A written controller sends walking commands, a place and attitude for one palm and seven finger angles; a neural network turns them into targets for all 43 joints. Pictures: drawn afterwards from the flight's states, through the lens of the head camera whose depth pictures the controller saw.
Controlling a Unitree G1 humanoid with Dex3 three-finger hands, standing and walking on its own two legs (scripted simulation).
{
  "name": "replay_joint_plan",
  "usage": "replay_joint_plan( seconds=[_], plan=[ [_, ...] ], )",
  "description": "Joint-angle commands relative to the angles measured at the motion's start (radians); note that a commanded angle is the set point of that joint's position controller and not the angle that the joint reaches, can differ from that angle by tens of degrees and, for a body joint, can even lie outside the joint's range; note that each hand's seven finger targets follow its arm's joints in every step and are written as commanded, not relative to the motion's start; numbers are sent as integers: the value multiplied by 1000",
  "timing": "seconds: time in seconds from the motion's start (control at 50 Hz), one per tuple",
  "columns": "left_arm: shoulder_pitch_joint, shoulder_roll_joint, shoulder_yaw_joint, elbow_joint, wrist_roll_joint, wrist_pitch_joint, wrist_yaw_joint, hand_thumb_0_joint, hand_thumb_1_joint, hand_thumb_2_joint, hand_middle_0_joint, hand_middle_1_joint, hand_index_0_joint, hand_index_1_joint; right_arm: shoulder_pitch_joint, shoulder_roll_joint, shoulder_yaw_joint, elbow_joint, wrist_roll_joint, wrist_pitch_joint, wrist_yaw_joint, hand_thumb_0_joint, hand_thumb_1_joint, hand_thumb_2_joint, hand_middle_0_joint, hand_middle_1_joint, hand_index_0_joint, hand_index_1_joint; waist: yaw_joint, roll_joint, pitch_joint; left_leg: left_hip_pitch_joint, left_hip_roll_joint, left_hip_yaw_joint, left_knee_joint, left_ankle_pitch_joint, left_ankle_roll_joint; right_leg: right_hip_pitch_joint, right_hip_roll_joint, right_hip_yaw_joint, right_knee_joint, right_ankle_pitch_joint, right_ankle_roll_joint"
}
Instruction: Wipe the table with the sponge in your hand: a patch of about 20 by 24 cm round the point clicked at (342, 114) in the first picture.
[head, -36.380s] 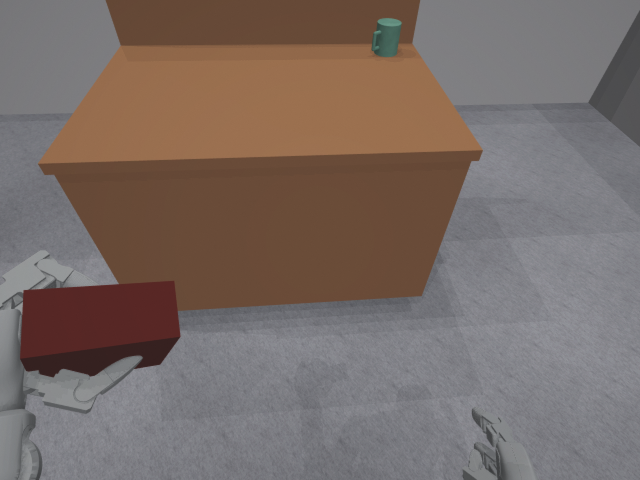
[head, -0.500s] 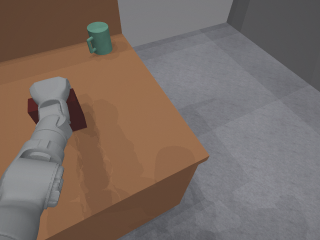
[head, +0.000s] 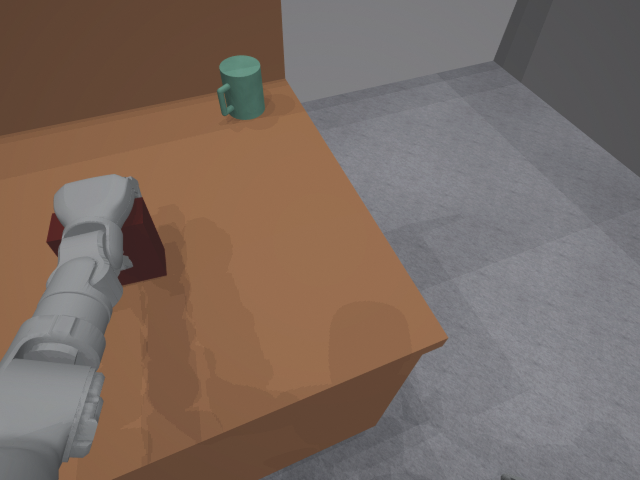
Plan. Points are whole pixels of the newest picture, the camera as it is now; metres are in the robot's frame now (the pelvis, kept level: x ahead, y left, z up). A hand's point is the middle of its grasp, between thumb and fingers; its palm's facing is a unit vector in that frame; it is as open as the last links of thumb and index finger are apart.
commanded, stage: wipe back along the first lane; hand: left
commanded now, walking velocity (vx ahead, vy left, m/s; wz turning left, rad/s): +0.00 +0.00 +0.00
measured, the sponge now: (117, 254) +0.41 +0.31 +0.00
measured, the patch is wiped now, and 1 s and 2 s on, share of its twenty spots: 0.90 0.90 0.95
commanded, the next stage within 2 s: lift the sponge slowly off the table in 1.66 s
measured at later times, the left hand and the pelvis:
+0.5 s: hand (107, 260) +0.38 +0.29 +0.04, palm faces -0.08 -0.04 -1.00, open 9.3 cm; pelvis -0.01 -0.01 +0.00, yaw +1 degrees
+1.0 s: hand (108, 288) +0.33 +0.28 +0.04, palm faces -0.04 -0.05 -1.00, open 9.3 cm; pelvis +0.00 -0.01 +0.00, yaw +0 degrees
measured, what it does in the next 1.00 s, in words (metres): stands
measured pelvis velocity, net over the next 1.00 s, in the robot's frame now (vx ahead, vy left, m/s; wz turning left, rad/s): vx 0.00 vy -0.01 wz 0.01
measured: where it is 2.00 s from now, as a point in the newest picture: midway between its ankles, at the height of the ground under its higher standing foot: outside the picture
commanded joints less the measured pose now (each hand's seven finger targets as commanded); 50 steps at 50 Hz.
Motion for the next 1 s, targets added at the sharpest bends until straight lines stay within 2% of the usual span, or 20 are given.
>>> replay_joint_plan(
  seconds=[0.0,0.02,0.08,0.1,0.14,0.2,0.28,0.3,0.34,0.48,0.6,0.68,0.7,0.76,0.78,0.8,0.86,0.9,0.94,0.98],
  plan=[
    [-326,317,94,-161,27,12,38,0,100,1300,-1200,-1600,-1200,-1600,23,-164,-49,-85,-6,-11,-7,0,-900,-900,200,300,200,300,22,26,-386,290,17,-40,-13,553,-12,124,6,-5,0,475,-68],
    [-306,330,96,-155,34,17,41,0,100,1300,-1200,-1600,-1200,-1600,28,-169,-49,-82,-8,-9,-6,0,-900,-900,200,300,200,300,24,28,-390,293,15,-36,-9,552,-11,131,7,-5,4,483,-65],
    [-237,262,53,-154,37,33,37,0,100,1300,-1200,-1600,-1200,-1600,14,-163,-50,-92,-3,-6,3,0,-900,-900,200,300,200,300,24,11,-359,282,14,-36,-13,542,-10,125,6,-7,-4,478,-63],
    [-234,232,40,-192,27,30,31,0,100,1300,-1200,-1600,-1200,-1600,1,-159,-52,-99,-1,-6,5,0,-900,-900,200,300,200,300,27,42,-369,307,19,-42,-13,584,-15,119,4,-7,-3,480,-66],
    [-198,183,-2,-201,20,42,23,0,100,1300,-1200,-1600,-1200,-1600,-5,-157,-51,-105,2,-1,8,0,-900,-900,200,300,200,300,19,33,-345,316,20,-44,-12,559,-14,100,8,-10,-11,449,-63],
    [-135,154,4,-241,-14,50,15,0,100,1300,-1200,-1600,-1200,-1600,-31,-153,-51,-121,6,2,8,0,-900,-900,200,300,200,300,30,3,-334,308,18,-47,-25,533,-8,128,7,-9,-23,445,-65],
    [-109,169,6,-229,-15,66,13,0,100,1300,-1200,-1600,-1200,-1600,-42,-159,-41,-120,11,11,0,0,-900,-900,200,300,200,300,28,-58,-273,255,8,-41,-50,413,1,141,4,-7,-37,403,-63],
    [-106,145,-6,-238,-20,68,10,0,100,1300,-1200,-1600,-1200,-1600,-59,-154,-39,-128,14,10,-1,0,-900,-900,200,300,200,300,30,-38,-254,253,8,-44,-62,406,0,134,2,-9,-41,380,-65],
    [-107,157,-13,-226,-4,73,9,0,100,1300,-1200,-1600,-1200,-1600,-52,-157,-36,-123,14,11,-3,0,-900,-900,200,300,200,300,25,-40,-233,247,5,-42,-63,367,2,122,3,-8,-45,347,-66],
    [-53,150,-13,-246,-3,68,9,0,100,1300,-1200,-1600,-1200,-1600,-76,-150,-29,-139,14,8,-9,0,-900,-900,200,300,200,300,40,-12,-221,239,1,-38,-77,296,2,118,3,-1,-60,273,-71],
    [-10,103,-29,-314,-21,74,7,0,100,1300,-1200,-1600,-1200,-1600,-108,-141,-29,-160,19,6,-9,0,-900,-900,200,300,200,300,50,-4,-233,256,4,-49,-86,309,-3,128,4,-6,-58,266,-74],
    [44,54,-65,-346,-26,93,9,0,100,1300,-1200,-1600,-1200,-1600,-119,-139,-30,-166,19,6,-5,0,-900,-900,200,300,200,300,51,-34,-216,264,3,-45,-84,298,-2,124,7,-4,-64,263,-72],
    [61,69,-35,-365,-36,93,8,0,100,1300,-1200,-1600,-1200,-1600,-130,-139,-30,-173,22,4,-5,0,-900,-900,200,300,200,300,62,-40,-227,263,5,-53,-90,317,-3,143,7,-5,-59,275,-76],
    [105,45,-60,-396,-38,108,6,0,100,1300,-1200,-1600,-1200,-1600,-138,-139,-28,-178,21,4,-5,0,-900,-900,200,300,200,300,60,-56,-217,263,-1,-45,-86,313,0,152,6,-2,-63,293,-70],
    [127,66,-38,-400,-37,114,10,0,100,1300,-1200,-1600,-1200,-1600,-143,-140,-28,-174,21,3,-4,0,-900,-900,200,300,200,300,65,-61,-212,263,0,-46,-85,314,-1,155,7,2,-62,295,-71],
    [129,37,-54,-435,-49,115,4,0,100,1300,-1200,-1600,-1200,-1600,-164,-136,-25,-188,23,1,-5,0,-900,-900,200,300,200,300,70,-47,-216,264,-1,-49,-95,320,-1,168,4,2,-64,300,-72],
    [210,60,-30,-455,-54,132,5,0,100,1300,-1200,-1600,-1200,-1600,-167,-137,-23,-187,24,0,-3,0,-900,-900,200,300,200,300,80,-53,-199,264,-4,-46,-92,325,-2,183,6,4,-62,318,-72],
    [234,26,-45,-508,-62,136,1,0,100,1300,-1200,-1600,-1200,-1600,-189,-131,-22,-196,24,-5,0,0,-900,-900,200,300,200,300,83,-54,-217,278,-2,-51,-92,368,-4,201,4,6,-53,357,-74],
    [286,-13,-82,-529,-61,147,1,0,100,1300,-1200,-1600,-1200,-1600,-195,-127,-20,-200,23,-8,7,0,-900,-900,200,300,200,300,81,-35,-185,288,1,-52,-88,370,-9,175,7,-1,-51,342,-73],
    [306,3,-65,-559,-67,161,1,0,100,1300,-1200,-1600,-1200,-1600,-205,-129,-20,-203,23,-10,7,0,-900,-900,200,300,200,300,85,-58,-178,286,0,-53,-92,355,-6,184,8,7,-58,341,-72]
  ],
)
